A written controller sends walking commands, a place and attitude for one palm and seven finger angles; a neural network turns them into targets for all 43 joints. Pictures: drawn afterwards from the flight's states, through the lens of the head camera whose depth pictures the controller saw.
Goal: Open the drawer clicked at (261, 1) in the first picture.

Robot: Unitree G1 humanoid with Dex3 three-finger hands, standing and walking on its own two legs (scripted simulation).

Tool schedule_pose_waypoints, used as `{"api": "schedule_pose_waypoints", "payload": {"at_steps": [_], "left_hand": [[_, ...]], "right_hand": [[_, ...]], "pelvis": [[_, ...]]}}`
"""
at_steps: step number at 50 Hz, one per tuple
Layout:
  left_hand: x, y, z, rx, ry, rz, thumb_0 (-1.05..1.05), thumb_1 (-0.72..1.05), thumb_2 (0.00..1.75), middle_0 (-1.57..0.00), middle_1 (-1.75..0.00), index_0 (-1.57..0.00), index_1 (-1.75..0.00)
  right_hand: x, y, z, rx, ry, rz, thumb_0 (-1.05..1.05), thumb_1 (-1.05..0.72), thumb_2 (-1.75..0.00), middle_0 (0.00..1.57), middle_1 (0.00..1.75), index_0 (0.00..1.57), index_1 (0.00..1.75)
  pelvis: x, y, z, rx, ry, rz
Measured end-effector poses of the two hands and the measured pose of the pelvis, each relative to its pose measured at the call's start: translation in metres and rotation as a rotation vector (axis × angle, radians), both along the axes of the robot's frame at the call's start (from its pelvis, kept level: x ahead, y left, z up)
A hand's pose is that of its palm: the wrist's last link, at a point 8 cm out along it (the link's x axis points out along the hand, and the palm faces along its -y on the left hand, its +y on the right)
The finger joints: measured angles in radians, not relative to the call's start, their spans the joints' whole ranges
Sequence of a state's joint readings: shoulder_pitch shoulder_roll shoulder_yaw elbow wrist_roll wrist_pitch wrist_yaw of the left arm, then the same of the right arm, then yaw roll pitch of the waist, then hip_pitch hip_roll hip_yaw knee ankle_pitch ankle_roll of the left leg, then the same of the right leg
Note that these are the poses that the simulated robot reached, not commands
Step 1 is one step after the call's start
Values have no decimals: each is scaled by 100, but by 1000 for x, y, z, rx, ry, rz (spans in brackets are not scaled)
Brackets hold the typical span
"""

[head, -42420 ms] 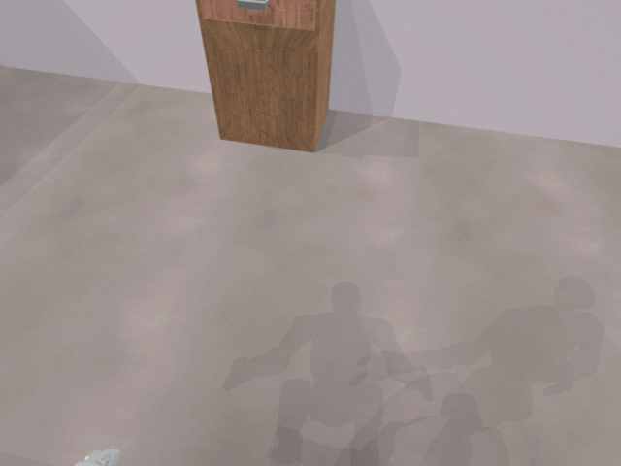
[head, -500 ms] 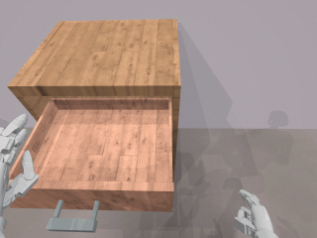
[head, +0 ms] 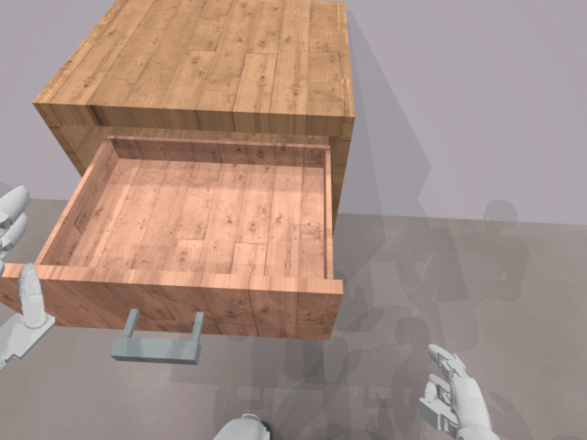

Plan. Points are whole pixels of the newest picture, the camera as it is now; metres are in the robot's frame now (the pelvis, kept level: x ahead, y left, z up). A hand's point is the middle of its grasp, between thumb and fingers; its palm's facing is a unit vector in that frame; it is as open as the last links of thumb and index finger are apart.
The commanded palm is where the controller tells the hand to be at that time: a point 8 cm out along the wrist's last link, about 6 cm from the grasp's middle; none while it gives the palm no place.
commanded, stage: step back with the hand held close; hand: left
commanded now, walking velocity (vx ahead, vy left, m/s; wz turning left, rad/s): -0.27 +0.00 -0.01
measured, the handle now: (162, 334) +0.25 +0.21 -0.03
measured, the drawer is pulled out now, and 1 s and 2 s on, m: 0.30 0.30 0.30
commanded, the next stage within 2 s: stop stepping back and stand still in 0.72 s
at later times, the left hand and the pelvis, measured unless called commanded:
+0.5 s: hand (70, 370) +0.15 +0.19 +0.18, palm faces +0.24 -0.84 -0.49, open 7.4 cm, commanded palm +0.09 +0.26 +0.19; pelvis -0.05 -0.02 +0.00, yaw -2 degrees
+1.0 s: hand out of the picture +0.04 +0.16 +0.18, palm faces +0.25 -0.82 -0.52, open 7.4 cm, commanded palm -0.02 +0.22 +0.19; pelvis -0.16 -0.06 +0.01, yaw -3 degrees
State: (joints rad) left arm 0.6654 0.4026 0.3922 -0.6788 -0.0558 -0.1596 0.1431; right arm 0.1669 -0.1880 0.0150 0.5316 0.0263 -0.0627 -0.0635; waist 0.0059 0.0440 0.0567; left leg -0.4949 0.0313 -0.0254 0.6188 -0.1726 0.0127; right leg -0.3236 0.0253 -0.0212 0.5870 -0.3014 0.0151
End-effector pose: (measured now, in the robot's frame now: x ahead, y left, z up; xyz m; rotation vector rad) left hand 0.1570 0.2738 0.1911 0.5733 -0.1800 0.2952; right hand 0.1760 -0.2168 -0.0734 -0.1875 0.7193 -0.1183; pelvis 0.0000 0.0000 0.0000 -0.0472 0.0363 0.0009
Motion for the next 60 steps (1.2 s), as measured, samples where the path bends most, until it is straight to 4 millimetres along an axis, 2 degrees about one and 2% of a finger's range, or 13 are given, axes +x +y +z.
{"api": "schedule_pose_waypoints", "payload": {"at_steps": [6,12,16,21,26,31,35,38,41,47,51,55,60], "left_hand": [[-12,-5,2,-31,-53,0,1,89,90,-21,-30,-21,-30],[-11,-1,3,-22,-97,-48,1,89,90,-22,-30,-21,-30],[-13,0,4,20,-84,-56,1,89,90,-21,-30,-21,-30],[-24,-19,3,22,-68,-89,1,89,90,-21,-30,-21,-30],[-38,-39,7,-6,-54,-134,1,89,90,-22,-30,-21,-30],[-40,-27,3,-3,-18,-76,1,88,90,-22,-30,-21,-30],[-46,-21,-6,-12,0,-81,1,89,90,-22,-30,-21,-30],[-60,-31,-7,-33,38,-94,1,89,90,-21,-30,-21,-30],[-81,-48,1,-30,40,-125,1,89,90,-21,-30,-21,-30],[-126,-71,11,32,32,-119,1,89,90,-22,-30,-21,-30],[-154,-72,8,-6,50,-43,1,89,90,-22,-30,-21,-30],[-172,-68,-1,-40,59,28,1,89,90,-22,-30,-21,-30],[-191,-69,-4,-74,27,30,1,89,90,-22,-30,-21,-30]], "right_hand": [[-19,-7,-4,-21,23,2,1,-91,-90,20,30,21,30],[-37,-17,-3,-60,32,-55,1,-91,-90,20,30,21,30],[-45,-18,2,-47,0,-65,1,-91,-90,20,30,20,30],[-55,-21,-5,-21,-8,-20,1,-91,-90,20,30,20,30],[-74,-30,-7,1,63,-40,1,-91,-90,20,30,21,30],[-85,-37,2,-38,99,-90,1,-91,-90,20,30,20,30],[-90,-39,6,-40,72,-98,1,-91,-90,20,30,20,30],[-97,-37,12,-30,31,-64,1,-91,-90,20,30,20,30],[-109,-36,14,-8,3,-35,1,-91,-90,20,30,20,30],[-145,-50,0,44,5,-16,1,-91,-90,20,30,21,30],[-182,-69,-1,40,49,-58,1,-91,-90,20,30,21,30],[-215,-89,3,-1,79,-88,1,-91,-90,20,30,21,30],[-243,-107,11,-64,92,-86,1,-91,-90,20,30,20,30]], "pelvis": [[-11,-2,-1,-1,-10,3],[-19,4,-5,-10,-24,-8],[-27,0,-4,-7,-8,-15],[-43,-13,-6,-1,12,-41],[-52,-19,3,25,9,-38],[-57,-17,11,53,30,-30],[-76,-16,7,62,25,-37],[-91,-20,10,56,26,-51],[-108,-27,10,48,26,-58],[-145,-49,6,20,1,-42],[-161,-58,12,72,-13,-47],[-170,-62,19,104,-16,-30],[-187,-62,20,100,-20,-2]]}}
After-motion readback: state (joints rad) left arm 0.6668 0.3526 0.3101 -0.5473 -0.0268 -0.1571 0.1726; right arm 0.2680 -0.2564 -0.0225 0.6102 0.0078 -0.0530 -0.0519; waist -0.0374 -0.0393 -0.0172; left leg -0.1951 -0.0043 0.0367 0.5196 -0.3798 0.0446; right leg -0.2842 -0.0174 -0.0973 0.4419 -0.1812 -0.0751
